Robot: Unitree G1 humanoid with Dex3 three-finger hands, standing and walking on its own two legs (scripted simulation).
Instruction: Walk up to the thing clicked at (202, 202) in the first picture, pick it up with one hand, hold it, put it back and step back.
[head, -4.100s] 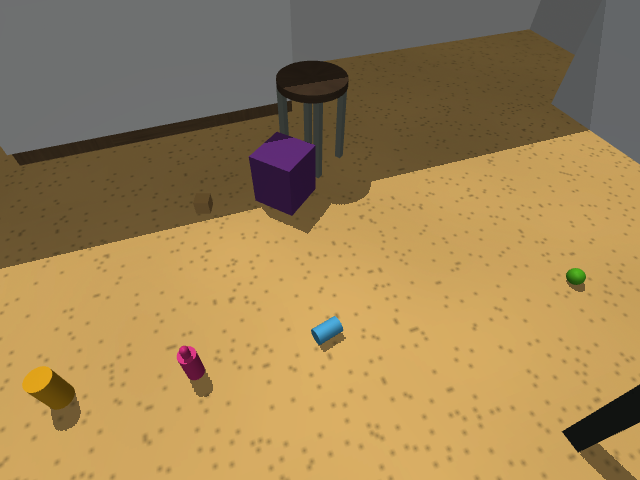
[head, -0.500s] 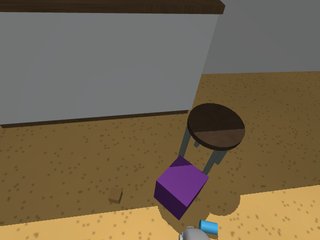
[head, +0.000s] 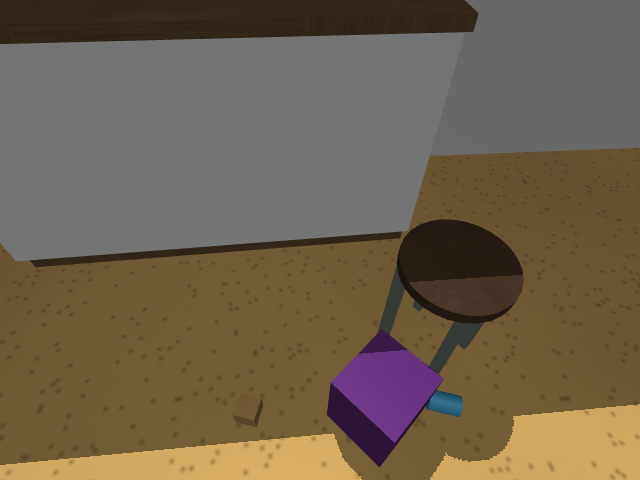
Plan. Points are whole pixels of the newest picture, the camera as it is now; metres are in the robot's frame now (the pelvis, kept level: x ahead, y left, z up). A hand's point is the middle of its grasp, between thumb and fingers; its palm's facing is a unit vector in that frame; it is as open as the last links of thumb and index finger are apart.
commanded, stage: walk up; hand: left
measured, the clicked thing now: (248, 410) +0.44 +0.21 -0.72
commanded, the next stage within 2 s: stand in 1.38 s
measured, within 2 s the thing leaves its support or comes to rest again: neither
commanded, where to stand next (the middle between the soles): +0.07 -0.01 m, yaw -1 degrees
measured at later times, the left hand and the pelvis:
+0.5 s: hand out of the picture +0.12 +0.25 -0.13, palm faces -0.01 -0.94 -0.35, open 7.4 cm; pelvis +0.03 +0.00 +0.02, yaw +0 degrees
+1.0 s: hand out of the picture +0.13 +0.24 -0.13, palm faces -0.04 -0.94 -0.33, open 7.4 cm; pelvis +0.04 -0.01 +0.02, yaw -1 degrees
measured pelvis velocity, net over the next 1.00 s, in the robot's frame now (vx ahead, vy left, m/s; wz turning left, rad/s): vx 0.04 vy -0.01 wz -0.02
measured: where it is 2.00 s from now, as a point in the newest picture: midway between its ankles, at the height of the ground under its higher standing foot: outside the picture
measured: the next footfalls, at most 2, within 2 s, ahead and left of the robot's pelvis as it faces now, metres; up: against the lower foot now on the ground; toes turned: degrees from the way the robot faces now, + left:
none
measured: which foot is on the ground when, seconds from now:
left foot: down 0.00-1.00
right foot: down 0.00-1.00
